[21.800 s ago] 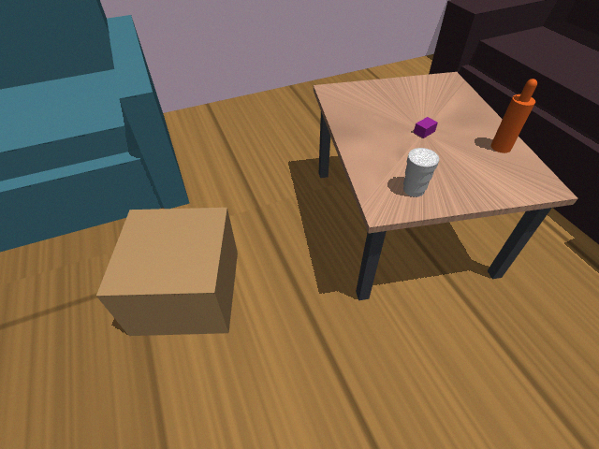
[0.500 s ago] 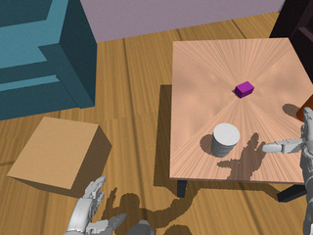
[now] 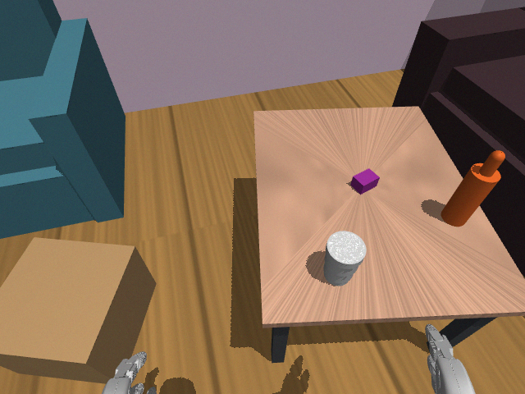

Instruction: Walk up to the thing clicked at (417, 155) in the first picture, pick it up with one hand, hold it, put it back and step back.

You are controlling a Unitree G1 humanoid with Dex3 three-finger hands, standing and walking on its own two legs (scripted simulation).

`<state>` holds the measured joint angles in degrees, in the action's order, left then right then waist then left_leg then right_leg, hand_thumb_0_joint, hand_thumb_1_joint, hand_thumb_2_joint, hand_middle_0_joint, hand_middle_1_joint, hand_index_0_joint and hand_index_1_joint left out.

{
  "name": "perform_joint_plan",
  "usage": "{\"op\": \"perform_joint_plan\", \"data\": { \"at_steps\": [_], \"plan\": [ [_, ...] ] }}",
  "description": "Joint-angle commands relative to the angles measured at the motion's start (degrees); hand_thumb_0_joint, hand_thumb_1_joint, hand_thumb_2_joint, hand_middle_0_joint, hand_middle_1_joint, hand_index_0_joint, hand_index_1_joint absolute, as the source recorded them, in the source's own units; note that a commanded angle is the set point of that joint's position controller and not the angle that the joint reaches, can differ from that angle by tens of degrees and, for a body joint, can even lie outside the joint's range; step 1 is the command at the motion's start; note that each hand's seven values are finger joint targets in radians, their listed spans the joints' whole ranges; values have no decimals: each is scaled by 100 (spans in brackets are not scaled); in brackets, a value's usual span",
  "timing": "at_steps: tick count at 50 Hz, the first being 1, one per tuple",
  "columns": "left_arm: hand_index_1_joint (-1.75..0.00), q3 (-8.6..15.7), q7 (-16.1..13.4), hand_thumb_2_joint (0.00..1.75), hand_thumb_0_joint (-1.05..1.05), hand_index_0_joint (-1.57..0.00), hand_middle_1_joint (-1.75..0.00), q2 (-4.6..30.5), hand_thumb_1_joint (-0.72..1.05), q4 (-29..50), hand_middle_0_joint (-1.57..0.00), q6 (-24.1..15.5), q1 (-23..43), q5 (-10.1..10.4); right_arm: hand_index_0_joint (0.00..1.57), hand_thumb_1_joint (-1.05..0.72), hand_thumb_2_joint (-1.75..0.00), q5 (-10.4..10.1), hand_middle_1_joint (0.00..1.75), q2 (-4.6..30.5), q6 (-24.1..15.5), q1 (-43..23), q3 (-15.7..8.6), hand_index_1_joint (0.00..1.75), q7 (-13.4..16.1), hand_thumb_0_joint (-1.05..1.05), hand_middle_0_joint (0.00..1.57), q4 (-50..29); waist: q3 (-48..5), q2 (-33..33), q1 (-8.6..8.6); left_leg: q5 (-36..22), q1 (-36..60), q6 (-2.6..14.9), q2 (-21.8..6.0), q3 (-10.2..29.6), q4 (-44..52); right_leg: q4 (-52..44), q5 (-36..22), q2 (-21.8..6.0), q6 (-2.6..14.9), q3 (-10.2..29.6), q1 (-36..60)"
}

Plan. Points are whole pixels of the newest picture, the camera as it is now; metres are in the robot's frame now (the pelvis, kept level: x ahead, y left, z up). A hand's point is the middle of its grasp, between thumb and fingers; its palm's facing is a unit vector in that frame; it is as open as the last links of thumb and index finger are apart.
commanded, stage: home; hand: right
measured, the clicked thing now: (341, 261) +0.46 -0.15 -0.21
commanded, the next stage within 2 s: none
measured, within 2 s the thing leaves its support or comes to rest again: neither
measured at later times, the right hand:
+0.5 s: hand out of the picture +0.13 -0.19 -0.09, palm faces -0.01 +0.94 -0.34, open 17.5 cm
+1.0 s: hand out of the picture +0.05 -0.23 -0.10, palm faces +0.03 +0.91 -0.41, open 17.3 cm
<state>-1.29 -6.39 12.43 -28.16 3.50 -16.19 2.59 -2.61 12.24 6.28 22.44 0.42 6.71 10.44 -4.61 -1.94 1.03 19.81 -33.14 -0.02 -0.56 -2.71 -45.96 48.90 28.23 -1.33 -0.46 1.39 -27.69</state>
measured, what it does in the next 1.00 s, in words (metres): stands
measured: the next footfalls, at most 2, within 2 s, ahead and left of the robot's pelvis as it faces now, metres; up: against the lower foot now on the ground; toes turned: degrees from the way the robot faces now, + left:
none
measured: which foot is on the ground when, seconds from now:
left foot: down 0.00-1.00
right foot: down 0.00-1.00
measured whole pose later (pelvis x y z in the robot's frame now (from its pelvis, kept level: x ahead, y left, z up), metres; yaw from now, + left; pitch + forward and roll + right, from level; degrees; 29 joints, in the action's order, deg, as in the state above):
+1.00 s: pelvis -0.01 +0.02 +0.04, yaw -2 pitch -4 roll -1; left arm 0.1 -0.9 19.1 -58.6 1.6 -12.5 -2.2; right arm 1.5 17.8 -0.3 11.8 0.0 1.6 59.2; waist 0.7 -3.4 -0.1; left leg 11.6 -11.8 1.3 -1.1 -4.2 -26.8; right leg 23.8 15.7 -0.7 -2.0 2.7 -4.8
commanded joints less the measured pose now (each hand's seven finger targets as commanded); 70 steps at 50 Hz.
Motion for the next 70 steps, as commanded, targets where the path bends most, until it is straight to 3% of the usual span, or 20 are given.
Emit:
{"op": "perform_joint_plan", "data": {
  "at_steps": [1, 5, 7, 8, 10, 13, 16, 20, 21, 22, 24, 29, 31, 35, 43, 51, 58, 63, 69, 70],
  "plan": [
    [-28, 280, -186, 82, 0, -19, -27, 670, 77, 928, -19, -527, 459, -27, 5, 55, -5, 76, 5, 826, -257, -545, -395, 5, 130, 0, 5, -1609, -658, 180, 81, -782, 976, 48, 23, 16, 665, -702, -1166, 148, 174, -143, -231],
    [-28, 285, -265, 85, 0, -19, -28, 675, 81, 853, -19, -755, 448, -66, 5, 55, -6, 124, 5, 627, -153, -438, -294, 5, 169, 0, 5, -1486, -536, 287, 162, -210, 853, 9, -29, 113, 802, -721, -629, 168, 222, -154, -343],
    [-29, 278, -270, 86, 0, -19, -29, 660, 83, 866, -19, -853, 510, -80, 5, 55, -6, 147, 5, 764, -141, -456, -395, 5, 180, 0, 5, -1630, -485, 238, 72, 87, 888, -3, -82, 166, 880, -736, -401, 207, 215, -184, -460],
    [-29, 273, -276, 89, 0, -20, -29, 650, 87, 811, -20, -902, 489, -93, 5, 57, -4, 167, 5, 591, -92, -189, -264, 5, 171, 0, 5, -1391, -453, 287, 62, 48, 898, 0, -62, 115, 832, -752, -449, 192, 211, -159, -464],
    [-30, 235, -261, 89, 0, -20, -29, 604, 88, 865, -20, -975, 569, -104, 5, 56, -5, 155, 5, 687, -83, -186, -350, 5, 184, 0, 5, -1604, -442, 256, -30, 158, 979, -7, -93, 145, 891, -740, -381, 223, 201, -184, -545],
    [-30, 231, -239, 90, 0, -20, -30, 614, 90, 783, -20, -1065, 587, -113, 5, 58, -4, 161, 5, 528, -12, 19, -203, 5, 164, 0, 5, -1392, -157, 239, 8, 332, 796, -12, -55, 72, 916, -801, -178, 229, 206, -187, -652],
    [-30, 245, -215, 90, 0, -20, -30, 617, 90, 827, -20, -1120, 601, -123, 5, 57, -4, 175, 5, 583, -25, 102, -317, 5, 172, 0, 5, -1576, -448, 200, -68, 40, 927, 13, -5, -25, 763, -808, -429, 217, 181, -147, -568],
    [-30, 251, -213, 90, 0, -20, -30, 655, 90, 800, -20, -1187, 558, -121, 5, 59, -3, 167, 5, 568, 18, 1, -273, 5, 160, 0, 5, -1604, -290, 145, 30, 46, 720, 24, 34, -63, 716, -819, -372, 182, 175, -112, -579],
    [-30, 334, 76, 90, 0, -20, -30, 1402, 90, -377, -20, -880, 732, -940, 5, 53, -7, 826, 6, 1370, -343, -809, -525, 6, -165, 0, 5, 407, -8, -283, -174, 159, 1158, 154, -132, 406, 687, -1367, -682, -332, 281, 655, 61],
    [-30, 494, 201, 90, 0, -20, -30, 1533, 90, -410, -20, -751, 770, -947, 5, 57, -4, 874, 5, 1342, -514, -510, -552, 5, -305, 0, 5, 768, -142, -373, -218, 194, 1357, 257, -227, 429, 735, -1422, -392, -323, 310, 756, 11],
    [-30, 442, 310, 90, 0, -20, -30, 1486, 90, -461, -20, -657, 696, -801, 5, 52, -7, 767, 6, 1351, -684, -583, -492, 6, -476, 0, 5, 1111, -36, -112, -63, 57, 1094, 286, -213, 466, 878, -1496, -532, -274, 364, 643, 405],
    [-30, 383, 468, 90, 0, -20, -30, 1374, 90, -964, -20, -541, 733, -546, 6, 51, -7, 543, 6, 1458, -842, -860, -422, 6, -562, 0, 6, 2169, 17, 225, -101, -621, 1662, 255, -460, 634, 1369, -1625, -972, -141, 226, 505, 577],
    [-30, 387, 479, 90, 0, -20, -30, 1376, 90, -1208, -20, -520, 646, -533, 5, 53, -6, 523, 6, 1477, -864, -934, -398, 6, -549, 0, 5, 2570, -68, 168, -75, -1340, 1798, 278, -483, 593, 1314, -1752, -1671, -185, 187, 519, 944],
    [-30, 387, 471, 90, 0, -20, -30, 1441, 90, -1662, -20, -473, 533, -466, 5, 55, -6, 486, 5, 1524, -862, -939, -357, 5, -502, 0, 5, 3265, 12, 39, -85, -1988, 2108, 222, -468, 484, 1434, -2088, -2560, -271, 166, 610, 1341],
    [-30, 369, 474, 90, 0, -20, -30, 1571, 90, -2386, -20, -348, 533, -464, 6, 52, -7, 424, 6, 1793, -817, -1286, -343, 6, -431, 0, 6, 4190, 398, 292, -81, -1393, 2477, 145, -603, 612, 2281, -2819, -1862, -241, 144, 535, 1597],
    [-30, 334, 476, 90, 0, -20, -30, 1706, 90, -2830, -20, -360, 637, -455, 5, 54, -6, 390, 6, 1844, -795, -1474, -321, 6, -438, 0, 5, 4729, 643, 153, -128, -1162, 2595, 105, -614, 630, 2670, -3158, -1747, -325, 111, 562, 1712],
    [-30, 312, 516, 90, 0, -20, -30, 1674, 90, -3063, -20, -330, 596, -427, 5, 57, -4, 391, 5, 1944, -743, -1634, -329, 5, -468, 0, 5, 4939, 871, 357, -130, 111, 2331, 86, -681, 853, 3211, -3212, -1189, -251, 71, 463, 1620],
    [-30, 324, 505, 90, 0, -20, -30, 1744, 90, -3115, -20, -378, 646, -449, 5, 56, -5, 352, 5, 1957, -760, -1706, -318, 5, -479, 0, 5, 5016, 513, 234, -146, -400, 2624, 113, -667, 793, 3080, -3276, -1573, -353, 71, 509, 1793],
    [-30, 301, 525, 90, 0, -20, -30, 1698, 90, -3215, -20, -356, 550, -419, 5, 58, -3, 360, 5, 2008, -731, -1754, -325, 5, -491, 0, 5, 5107, 761, 350, -133, 188, 2476, 103, -719, 907, 3283, -3230, -1235, -300, 71, 440, 1577],
    [-30, 291, 531, 90, 0, -20, -30, 1712, 90, -3225, -20, -365, 535, -416, 5, 57, -4, 350, 5, 1975, -741, -1789, -320, 5, -504, 0, 5, 5108, 709, 280, -132, 14, 2539, 105, -711, 871, 3227, -3247, -1319, -335, 88, 460, 1580]
  ]
}}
